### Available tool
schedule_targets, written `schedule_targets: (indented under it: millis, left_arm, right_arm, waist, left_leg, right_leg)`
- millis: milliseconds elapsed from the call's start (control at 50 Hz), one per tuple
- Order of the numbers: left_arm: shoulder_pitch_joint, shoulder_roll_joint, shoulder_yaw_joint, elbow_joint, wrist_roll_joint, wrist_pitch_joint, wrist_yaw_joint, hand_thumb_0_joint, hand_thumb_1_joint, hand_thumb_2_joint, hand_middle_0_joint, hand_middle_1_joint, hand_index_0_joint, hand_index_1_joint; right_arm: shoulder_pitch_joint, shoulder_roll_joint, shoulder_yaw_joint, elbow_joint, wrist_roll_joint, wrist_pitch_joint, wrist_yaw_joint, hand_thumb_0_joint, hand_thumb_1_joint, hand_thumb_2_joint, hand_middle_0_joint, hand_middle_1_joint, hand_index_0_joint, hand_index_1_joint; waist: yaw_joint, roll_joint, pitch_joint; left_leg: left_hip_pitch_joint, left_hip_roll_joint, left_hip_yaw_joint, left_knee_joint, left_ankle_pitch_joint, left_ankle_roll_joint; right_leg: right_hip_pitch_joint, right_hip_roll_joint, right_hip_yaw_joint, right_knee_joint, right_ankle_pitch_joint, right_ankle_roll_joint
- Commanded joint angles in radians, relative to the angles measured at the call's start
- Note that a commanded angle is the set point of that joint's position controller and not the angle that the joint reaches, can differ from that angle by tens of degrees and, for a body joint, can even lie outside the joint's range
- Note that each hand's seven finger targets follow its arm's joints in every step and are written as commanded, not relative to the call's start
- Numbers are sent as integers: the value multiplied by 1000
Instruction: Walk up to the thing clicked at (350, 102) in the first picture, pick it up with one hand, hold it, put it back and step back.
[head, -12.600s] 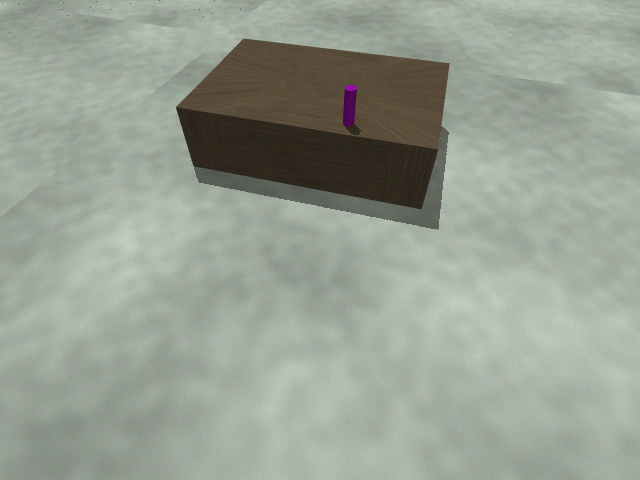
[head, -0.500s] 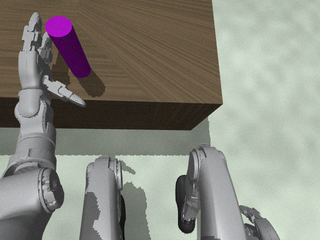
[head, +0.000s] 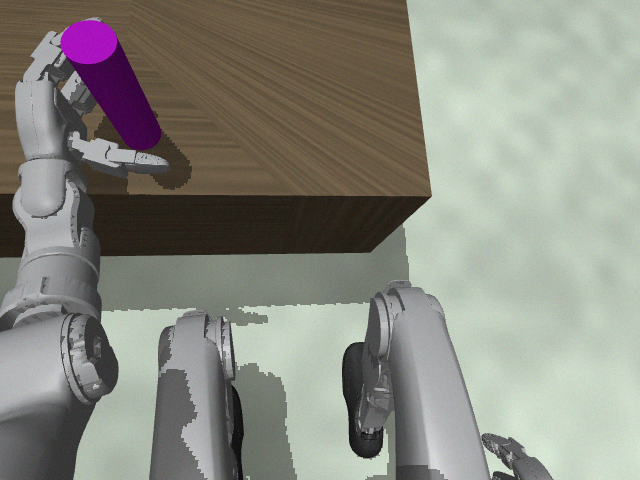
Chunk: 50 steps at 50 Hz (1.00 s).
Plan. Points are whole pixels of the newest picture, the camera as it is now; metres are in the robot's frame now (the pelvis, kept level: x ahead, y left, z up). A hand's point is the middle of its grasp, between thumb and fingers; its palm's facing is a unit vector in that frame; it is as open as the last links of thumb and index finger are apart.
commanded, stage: close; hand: left
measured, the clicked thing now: (120, 96) +0.55 +0.18 +0.00
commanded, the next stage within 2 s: settle in 0.34 s
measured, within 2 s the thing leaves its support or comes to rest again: leaves its support in 0.70 s
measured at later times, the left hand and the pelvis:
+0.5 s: hand (104, 99) +0.54 +0.19 +0.00, palm faces +0.08 -1.00 -0.01, open 8.0 cm; pelvis +0.00 +0.01 +0.00, yaw -1 degrees
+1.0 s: hand (80, 60) +0.54 +0.19 +0.07, palm faces +0.07 -1.00 -0.03, open 8.3 cm; pelvis +0.00 +0.00 +0.04, yaw +0 degrees
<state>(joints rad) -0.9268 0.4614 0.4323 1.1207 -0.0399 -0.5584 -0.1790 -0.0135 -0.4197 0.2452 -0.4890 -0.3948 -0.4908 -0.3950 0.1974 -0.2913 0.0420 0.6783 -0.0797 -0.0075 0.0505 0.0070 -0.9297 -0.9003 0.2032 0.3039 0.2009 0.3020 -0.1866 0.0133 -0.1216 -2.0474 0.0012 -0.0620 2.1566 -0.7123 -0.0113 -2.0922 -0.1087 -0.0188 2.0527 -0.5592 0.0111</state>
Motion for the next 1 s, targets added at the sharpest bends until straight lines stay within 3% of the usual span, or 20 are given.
schedule_targets:
  millis: [0,100,200,220,280,300,360,380,400,440,480,540,580,640,680,800,880,900,940,980]
  left_arm:
    - [-388,240,50,-191,-16,-75,11,0,-233,430,-726,-614,-727,-607]
    - [-370,224,39,-133,-7,-68,13,0,-97,562,-858,-749,-860,-742]
    - [-436,266,46,-191,1,-73,15,0,35,686,-1006,-892,-1009,-885]
    - [-391,209,20,-140,-1,-64,13,0,48,703,-1016,-901,-1017,-895]
    - [-433,287,56,-203,12,-64,29,0,141,798,-1118,-1004,-1117,-1000]
    - [-423,240,31,-165,13,-59,28,0,179,831,-1158,-1040,-1158,-1035]
    - [-426,204,7,-144,13,-54,28,0,244,947,-1244,-1154,-1243,-1151]
    - [-416,247,41,-166,17,-57,32,0,231,1014,-1300,-1223,-1297,-1225]
    - [-418,260,46,-160,19,-56,33,0,241,1053,-1352,-1276,-1352,-1276]
    - [-405,189,8,-123,15,-53,27,0,285,1149,-1357,-1349,-1346,-1366]
    - [-433,247,33,-184,21,-57,30,0,322,1227,-1395,-1397,-1383,-1415]
    - [-445,256,27,-214,31,-50,31,0,316,1288,-1447,-1468,-1437,-1487]
    - [-445,221,0,-204,20,-38,28,0,294,1307,-1471,-1500,-1462,-1518]
    - [-492,281,24,-319,15,-34,33,0,278,1339,-1499,-1537,-1489,-1557]
    - [-468,245,4,-306,2,-15,30,0,269,1346,-1492,-1550,-1486,-1567]
    - [-436,235,-17,-294,-8,22,37,0,188,1364,-1483,-1563,-1478,-1581]
    - [-406,227,-9,-305,-25,40,38,0,176,1356,-1464,-1549,-1462,-1566]
    - [-407,233,1,-295,-30,43,40,0,165,1360,-1471,-1558,-1470,-1574]
    - [-393,187,-26,-263,-35,49,35,0,185,1372,-1471,-1562,-1471,-1578]
    - [-411,232,-6,-280,-26,47,43,0,167,1378,-1474,-1571,-1476,-1586]
  right_arm:
    - [175,-207,-64,-33,3,-4,-11,0,-921,-896,200,299,199,299]
    - [183,-204,-62,-33,2,-1,-10,0,-918,-896,199,299,199,299]
    - [190,-204,-63,-32,-1,3,-12,0,-919,-895,199,299,199,299]
    - [186,-203,-63,-34,-1,3,-10,0,-915,-894,199,299,199,299]
    - [193,-204,-62,-43,-1,7,-12,0,-910,-894,199,299,199,299]
    - [197,-206,-62,-35,0,9,-10,0,-913,-894,199,299,199,299]
    - [199,-203,-61,-31,0,8,-8,0,-912,-895,199,299,199,299]
    - [197,-211,-62,-43,-1,7,-8,0,-911,-895,199,299,198,299]
    - [196,-209,-59,-39,-2,9,-7,0,-913,-896,199,299,198,299]
    - [199,-207,-61,-36,-1,8,-3,0,-924,-903,200,300,200,300]
    - [199,-214,-62,-45,-4,8,-5,0,-920,-902,200,300,199,300]
    - [204,-210,-65,-54,-2,16,-3,0,-920,-903,199,300,199,300]
    - [203,-214,-66,-48,4,16,-5,0,-920,-902,199,300,199,300]
    - [197,-215,-69,-71,9,19,-11,0,-919,-902,199,300,199,300]
    - [209,-215,-71,-70,16,19,-14,0,-916,-902,199,300,199,300]
    - [200,-204,-71,-65,31,22,-26,0,-911,-902,199,300,199,300]
    - [201,-201,-74,-70,40,19,-32,0,-904,-900,199,300,199,300]
    - [203,-196,-72,-69,43,19,-35,0,-906,-900,199,300,199,300]
    - [196,-189,-72,-76,44,14,-36,0,-900,-899,199,300,199,300]
    - [205,-185,-72,-69,41,12,-40,0,-899,-898,199,300,199,300]
  waist:
    - [-12,131,-661]
    - [-20,107,-662]
    - [-23,138,-691]
    - [-24,131,-693]
    - [-10,171,-708]
    - [-25,172,-676]
    - [-44,154,-635]
    - [-26,163,-656]
    - [-23,176,-663]
    - [-38,168,-634]
    - [-18,207,-683]
    - [-22,216,-714]
    - [-29,202,-684]
    - [-11,236,-758]
    - [-20,210,-769]
    - [-5,185,-682]
    - [3,162,-679]
    - [2,153,-663]
    - [-13,117,-637]
    - [-1,126,-648]
  left_leg:
    - [333,-29,41,-291,120,37]
    - [310,-27,53,-281,129,40]
    - [314,-26,58,-272,140,42]
    - [343,-24,54,-276,166,37]
    - [355,-23,50,-296,159,34]
    - [361,-22,39,-303,157,31]
    - [337,-20,34,-295,146,33]
    - [353,-19,30,-300,161,30]
    - [363,-19,33,-293,186,28]
    - [369,-18,21,-301,165,26]
    - [411,-18,25,-299,194,23]
    - [420,-19,25,-318,173,25]
    - [420,-18,16,-331,135,26]
    - [473,-17,13,-352,126,24]
    - [477,-18,16,-352,157,25]
    - [476,-14,7,-414,80,29]
    - [503,-10,2,-437,117,28]
    - [493,-11,6,-439,122,31]
    - [474,-9,7,-445,114,35]
    - [483,-11,23,-447,132,38]
  right_leg:
    - [459,44,-37,-199,79,-37]
    - [495,47,-32,-205,86,-34]
    - [503,50,-27,-204,101,-36]
    - [497,50,-29,-202,120,-38]
    - [501,51,-33,-200,108,-41]
    - [472,47,-40,-196,111,-43]
    - [440,48,-44,-195,101,-43]
    - [441,49,-47,-187,112,-44]
    - [446,48,-46,-180,130,-45]
    - [407,47,-52,-178,109,-47]
    - [418,45,-48,-175,136,-49]
    - [449,44,-47,-187,122,-47]
    - [428,42,-48,-197,94,-46]
    - [458,42,-44,-210,89,-46]
    - [496,43,-44,-224,115,-45]
    - [489,41,-32,-292,50,-44]
    - [520,45,-33,-313,75,-46]
    - [533,45,-30,-327,80,-46]
    - [543,47,-30,-347,78,-43]
    - [580,50,-19,-370,89,-43]
